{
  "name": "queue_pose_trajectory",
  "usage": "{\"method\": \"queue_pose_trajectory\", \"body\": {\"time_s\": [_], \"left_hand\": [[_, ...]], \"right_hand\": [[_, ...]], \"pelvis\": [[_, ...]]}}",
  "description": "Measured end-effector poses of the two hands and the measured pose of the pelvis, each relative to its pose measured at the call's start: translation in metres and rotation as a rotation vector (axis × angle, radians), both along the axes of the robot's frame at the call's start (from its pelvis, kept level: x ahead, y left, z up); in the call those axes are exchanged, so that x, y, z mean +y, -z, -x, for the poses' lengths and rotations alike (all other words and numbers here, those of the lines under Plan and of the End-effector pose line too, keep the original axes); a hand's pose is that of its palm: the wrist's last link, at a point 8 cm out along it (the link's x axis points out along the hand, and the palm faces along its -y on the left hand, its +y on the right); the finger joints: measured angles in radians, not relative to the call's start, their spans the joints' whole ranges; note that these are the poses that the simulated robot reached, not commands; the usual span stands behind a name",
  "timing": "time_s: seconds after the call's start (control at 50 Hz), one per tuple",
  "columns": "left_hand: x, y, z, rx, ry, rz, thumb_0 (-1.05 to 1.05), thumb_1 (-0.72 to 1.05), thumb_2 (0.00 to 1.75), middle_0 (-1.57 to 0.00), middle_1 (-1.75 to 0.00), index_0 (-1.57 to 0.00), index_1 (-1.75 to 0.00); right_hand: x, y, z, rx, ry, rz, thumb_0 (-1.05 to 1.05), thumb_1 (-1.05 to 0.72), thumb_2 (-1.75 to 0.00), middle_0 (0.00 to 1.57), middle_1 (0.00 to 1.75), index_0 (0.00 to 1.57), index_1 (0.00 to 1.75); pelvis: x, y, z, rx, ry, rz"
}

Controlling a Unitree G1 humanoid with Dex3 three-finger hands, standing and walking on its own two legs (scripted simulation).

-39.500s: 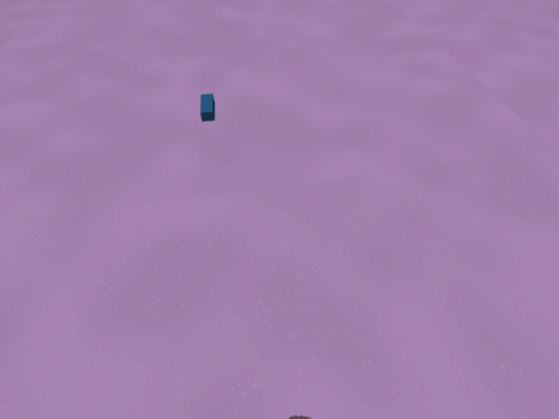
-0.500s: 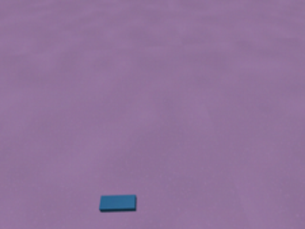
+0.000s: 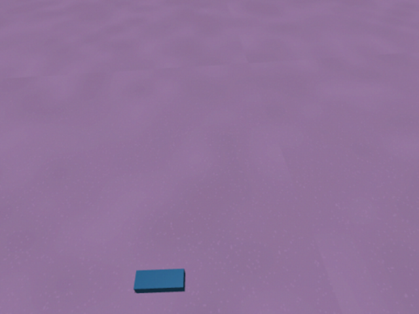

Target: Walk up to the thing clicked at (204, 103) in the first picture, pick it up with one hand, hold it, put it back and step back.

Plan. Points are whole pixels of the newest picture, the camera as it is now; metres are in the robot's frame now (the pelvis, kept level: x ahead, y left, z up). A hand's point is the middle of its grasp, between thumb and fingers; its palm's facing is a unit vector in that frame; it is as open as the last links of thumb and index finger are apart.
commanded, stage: stand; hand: left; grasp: from above
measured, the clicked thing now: (160, 280) +0.42 +0.25 -0.75
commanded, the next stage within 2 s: step back in 0.26 s
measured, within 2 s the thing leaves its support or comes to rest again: neither
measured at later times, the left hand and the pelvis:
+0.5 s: hand out of the picture +0.06 +0.29 -0.17, palm faces -0.04 -0.93 -0.37, open 7.4 cm; pelvis -0.04 +0.02 -0.01, yaw -1 degrees
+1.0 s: hand out of the picture +0.00 +0.33 -0.17, palm faces -0.12 -0.92 -0.38, open 7.4 cm; pelvis -0.12 +0.07 -0.02, yaw -6 degrees
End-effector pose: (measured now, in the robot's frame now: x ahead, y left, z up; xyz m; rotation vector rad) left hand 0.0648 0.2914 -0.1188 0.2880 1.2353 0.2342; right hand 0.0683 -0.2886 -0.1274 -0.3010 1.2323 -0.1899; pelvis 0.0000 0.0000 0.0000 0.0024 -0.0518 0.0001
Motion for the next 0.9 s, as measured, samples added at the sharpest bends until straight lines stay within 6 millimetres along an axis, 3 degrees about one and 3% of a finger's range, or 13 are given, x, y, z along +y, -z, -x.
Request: {"method": "queue_pose_trajectory", "body": {"time_s": [0.28, 0.44, 0.58, 0.68, 0.76, 0.9], "left_hand": [[-0.002, 0.000, 0.005, -0.003, 0.007, -0.001, 0.01, 0.90, 0.90, -0.20, -0.30, -0.20, -0.30], [0.023, 0.007, 0.009, 0.000, 0.038, -0.032, 0.00, 0.90, 0.90, -0.21, -0.30, -0.20, -0.30], [0.058, 0.028, -0.005, -0.053, 0.083, -0.019, 0.01, 0.90, 0.90, -0.20, -0.30, -0.20, -0.30], [0.066, 0.028, -0.005, -0.067, 0.102, 0.003, 0.01, 0.90, 0.90, -0.20, -0.30, -0.20, -0.30], [0.069, 0.023, 0.004, -0.070, 0.118, 0.022, 0.01, 0.90, 0.90, -0.20, -0.30, -0.20, -0.30], [0.078, 0.021, 0.039, -0.037, 0.140, -0.008, 0.00, 0.90, 0.90, -0.20, -0.30, -0.20, -0.30]], "right_hand": [[-0.007, 0.000, 0.011, 0.016, 0.006, 0.001, 0.00, -0.90, -0.90, 0.21, 0.30, 0.20, 0.30], [-0.011, -0.002, 0.028, 0.047, 0.020, 0.053, 0.00, -0.90, -0.90, 0.21, 0.30, 0.20, 0.30], [0.008, -0.007, 0.065, 0.083, 0.024, 0.132, 0.00, -0.90, -0.90, 0.21, 0.30, 0.20, 0.30], [0.035, -0.017, 0.093, 0.091, 0.042, 0.128, 0.00, -0.90, -0.90, 0.21, 0.30, 0.20, 0.30], [0.049, -0.021, 0.103, 0.066, 0.062, 0.125, 0.00, -0.90, -0.90, 0.21, 0.30, 0.20, 0.30], [0.060, -0.010, 0.107, -0.045, 0.081, 0.094, 0.00, -0.90, -0.90, 0.21, 0.30, 0.20, 0.30]], "pelvis": [[-0.004, 0.000, 0.005, 0.004, 0.000, 0.003], [0.010, 0.007, 0.033, 0.030, 0.023, 0.005], [0.044, 0.022, 0.054, 0.046, 0.008, 0.016], [0.060, 0.015, 0.068, 0.029, 0.024, 0.032], [0.070, 0.010, 0.078, 0.035, 0.045, 0.034], [0.077, 0.016, 0.102, 0.014, 0.084, 0.011]]}}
